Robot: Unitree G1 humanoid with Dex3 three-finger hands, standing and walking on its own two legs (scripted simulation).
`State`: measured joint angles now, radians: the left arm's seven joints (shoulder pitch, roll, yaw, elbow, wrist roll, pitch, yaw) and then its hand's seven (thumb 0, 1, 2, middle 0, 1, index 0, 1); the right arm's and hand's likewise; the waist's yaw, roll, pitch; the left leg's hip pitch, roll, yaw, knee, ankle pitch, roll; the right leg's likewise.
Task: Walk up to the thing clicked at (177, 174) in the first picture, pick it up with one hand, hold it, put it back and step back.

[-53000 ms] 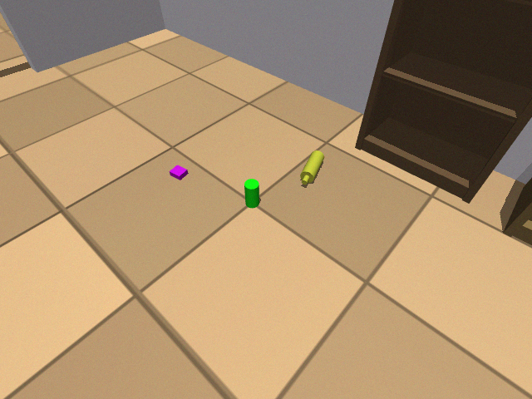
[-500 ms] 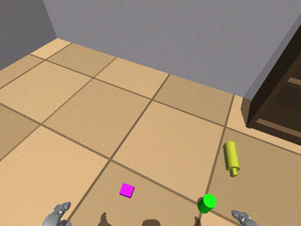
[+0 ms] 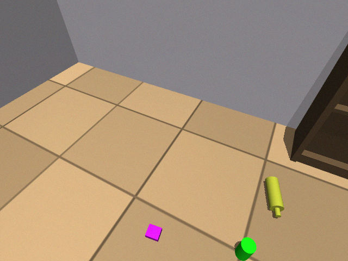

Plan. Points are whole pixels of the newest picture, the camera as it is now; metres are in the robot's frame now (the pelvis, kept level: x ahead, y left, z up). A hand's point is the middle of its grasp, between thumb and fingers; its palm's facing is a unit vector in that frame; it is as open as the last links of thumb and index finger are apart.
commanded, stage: stand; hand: left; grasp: from above
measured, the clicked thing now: (153, 232) +0.44 +0.13 -0.76
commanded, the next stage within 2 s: step back in 1.80 s
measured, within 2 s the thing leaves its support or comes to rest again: neither
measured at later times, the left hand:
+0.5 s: hand out of the picture +0.03 +0.23 -0.16, palm faces +0.03 -0.94 -0.34, open 7.4 cm
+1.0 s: hand out of the picture +0.08 +0.23 -0.15, palm faces +0.02 -0.94 -0.34, open 7.4 cm
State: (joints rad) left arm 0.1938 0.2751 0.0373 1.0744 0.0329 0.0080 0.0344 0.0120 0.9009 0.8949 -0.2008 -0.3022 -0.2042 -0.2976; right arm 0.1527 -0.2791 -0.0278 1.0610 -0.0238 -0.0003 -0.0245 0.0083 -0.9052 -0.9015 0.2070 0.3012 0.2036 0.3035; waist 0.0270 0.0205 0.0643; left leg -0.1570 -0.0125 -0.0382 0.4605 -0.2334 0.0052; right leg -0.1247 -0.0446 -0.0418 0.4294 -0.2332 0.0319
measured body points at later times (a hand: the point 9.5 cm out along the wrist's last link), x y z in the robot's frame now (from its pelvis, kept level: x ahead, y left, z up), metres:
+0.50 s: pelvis -0.01 -0.01 +0.01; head -0.01 -0.02 +0.45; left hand +0.03 +0.28 -0.13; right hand +0.05 -0.30 -0.14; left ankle +0.01 +0.12 -0.74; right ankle +0.00 -0.14 -0.74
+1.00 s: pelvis +0.01 -0.02 +0.01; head +0.02 -0.02 +0.46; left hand +0.08 +0.28 -0.13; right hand +0.08 -0.31 -0.13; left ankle +0.01 +0.12 -0.74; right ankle +0.00 -0.14 -0.74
